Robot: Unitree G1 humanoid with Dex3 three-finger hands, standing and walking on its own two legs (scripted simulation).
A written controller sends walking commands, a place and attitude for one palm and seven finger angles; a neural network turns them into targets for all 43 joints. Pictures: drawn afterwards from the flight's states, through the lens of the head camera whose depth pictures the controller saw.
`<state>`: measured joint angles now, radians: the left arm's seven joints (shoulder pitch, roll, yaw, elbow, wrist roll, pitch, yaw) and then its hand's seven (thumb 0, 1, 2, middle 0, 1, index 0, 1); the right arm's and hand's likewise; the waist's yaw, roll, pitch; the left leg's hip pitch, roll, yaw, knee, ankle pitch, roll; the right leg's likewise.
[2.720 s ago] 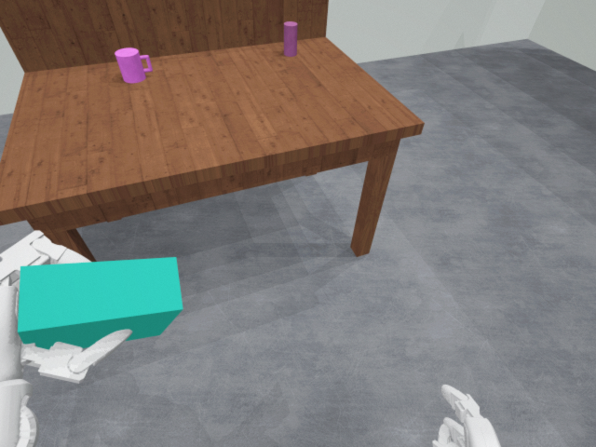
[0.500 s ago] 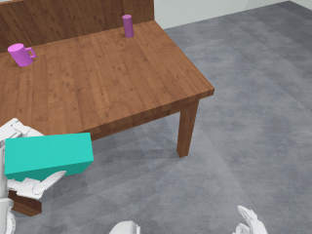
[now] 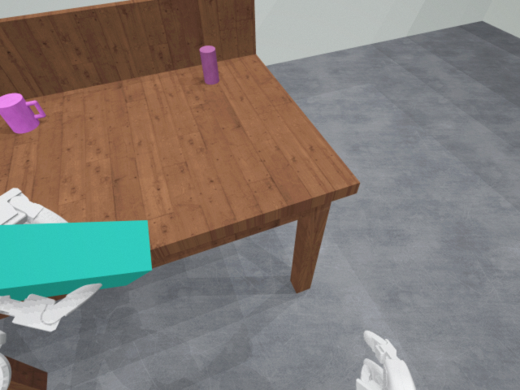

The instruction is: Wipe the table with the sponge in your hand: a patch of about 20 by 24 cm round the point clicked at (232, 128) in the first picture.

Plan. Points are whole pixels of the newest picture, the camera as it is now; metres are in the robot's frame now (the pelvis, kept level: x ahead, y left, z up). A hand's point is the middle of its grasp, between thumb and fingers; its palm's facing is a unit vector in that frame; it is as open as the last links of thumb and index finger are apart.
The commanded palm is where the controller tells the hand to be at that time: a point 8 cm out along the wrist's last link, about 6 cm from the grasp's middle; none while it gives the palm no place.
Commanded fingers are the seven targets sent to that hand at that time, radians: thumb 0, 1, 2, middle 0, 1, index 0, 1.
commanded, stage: take the last steps up to it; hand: left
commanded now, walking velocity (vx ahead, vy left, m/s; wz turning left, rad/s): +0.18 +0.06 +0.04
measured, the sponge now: (97, 259) +0.22 +0.20 +0.16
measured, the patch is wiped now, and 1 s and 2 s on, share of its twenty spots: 0.00 0.00 0.00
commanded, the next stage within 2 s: come to a stop and stand still in 0.22 s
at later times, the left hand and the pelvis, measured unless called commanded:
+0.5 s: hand (80, 209) +0.28 +0.24 +0.18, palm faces +0.43 -0.81 -0.39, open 9.5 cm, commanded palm +0.22 +0.27 +0.18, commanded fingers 0.00 0.10 1.30 -1.20 -1.60 -1.20 -1.60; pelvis +0.06 -0.01 +0.00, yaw +1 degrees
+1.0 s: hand (50, 183) +0.29 +0.26 +0.22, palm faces +0.51 -0.76 -0.41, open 9.5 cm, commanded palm +0.19 +0.25 +0.18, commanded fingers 0.00 0.10 1.30 -1.20 -1.60 -1.20 -1.60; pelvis +0.04 -0.03 +0.00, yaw +0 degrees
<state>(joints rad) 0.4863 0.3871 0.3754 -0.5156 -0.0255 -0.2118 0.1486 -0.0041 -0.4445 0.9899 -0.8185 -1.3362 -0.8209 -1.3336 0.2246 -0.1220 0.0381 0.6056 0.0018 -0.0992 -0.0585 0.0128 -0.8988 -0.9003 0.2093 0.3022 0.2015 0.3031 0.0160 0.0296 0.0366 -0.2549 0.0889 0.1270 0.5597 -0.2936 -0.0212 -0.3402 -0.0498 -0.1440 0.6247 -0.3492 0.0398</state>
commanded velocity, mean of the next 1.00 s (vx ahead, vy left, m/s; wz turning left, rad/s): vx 0.01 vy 0.01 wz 0.01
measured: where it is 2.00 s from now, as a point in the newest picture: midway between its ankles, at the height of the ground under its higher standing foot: outside the picture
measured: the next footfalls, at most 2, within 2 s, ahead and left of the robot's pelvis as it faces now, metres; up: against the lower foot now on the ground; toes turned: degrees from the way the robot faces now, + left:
right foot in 0.02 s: +0.10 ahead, -0.12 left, +0.00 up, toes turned -3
left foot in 0.38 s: +0.11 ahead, +0.10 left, +0.00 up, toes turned -1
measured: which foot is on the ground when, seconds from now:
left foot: down 0.00-0.02, up 0.04-0.36, down 0.38-1.00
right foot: up 0.00-0.00, down 0.02-1.00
